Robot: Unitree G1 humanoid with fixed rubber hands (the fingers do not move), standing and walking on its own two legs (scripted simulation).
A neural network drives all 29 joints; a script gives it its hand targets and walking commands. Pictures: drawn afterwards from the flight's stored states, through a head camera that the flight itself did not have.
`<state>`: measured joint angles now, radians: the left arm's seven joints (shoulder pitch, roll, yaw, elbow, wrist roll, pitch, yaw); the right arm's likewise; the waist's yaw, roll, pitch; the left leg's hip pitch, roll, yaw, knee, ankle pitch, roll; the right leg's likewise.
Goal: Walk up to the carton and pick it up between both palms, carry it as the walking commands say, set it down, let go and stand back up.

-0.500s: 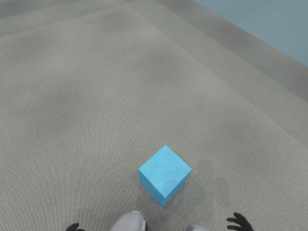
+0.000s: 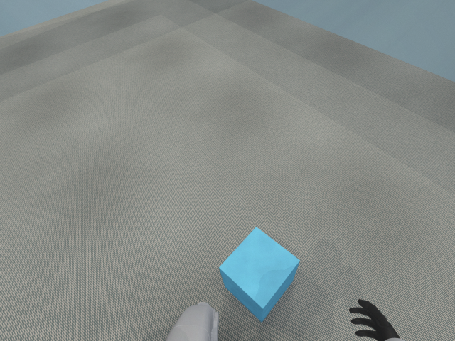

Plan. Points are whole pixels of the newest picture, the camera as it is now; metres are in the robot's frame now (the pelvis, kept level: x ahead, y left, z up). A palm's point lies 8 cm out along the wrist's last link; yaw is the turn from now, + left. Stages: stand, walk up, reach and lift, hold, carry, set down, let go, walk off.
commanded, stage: walk up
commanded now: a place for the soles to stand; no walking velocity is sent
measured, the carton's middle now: (259, 274) +0.41 -0.04 -0.63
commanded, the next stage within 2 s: none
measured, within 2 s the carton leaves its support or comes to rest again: neither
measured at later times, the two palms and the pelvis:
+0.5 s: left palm (66, 254) +0.29 +0.41 -0.11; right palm (293, 333) +0.15 -0.09 -0.16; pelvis +0.12 +0.17 -0.02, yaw -14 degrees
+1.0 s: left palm (64, 225) +0.37 +0.46 -0.13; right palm (255, 301) +0.20 -0.02 -0.11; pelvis +0.16 +0.26 -0.02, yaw -30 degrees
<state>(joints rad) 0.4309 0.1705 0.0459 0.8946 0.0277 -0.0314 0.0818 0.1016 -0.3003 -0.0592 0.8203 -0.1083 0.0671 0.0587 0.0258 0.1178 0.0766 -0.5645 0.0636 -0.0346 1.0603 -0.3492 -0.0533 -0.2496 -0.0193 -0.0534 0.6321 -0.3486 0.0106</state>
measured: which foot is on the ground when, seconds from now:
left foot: up 0.00-0.22, down 0.24-0.54, up 0.56-0.82, down 0.84-1.00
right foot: down 0.00-0.24, up 0.26-0.52, down 0.54-0.86, up 0.88-1.00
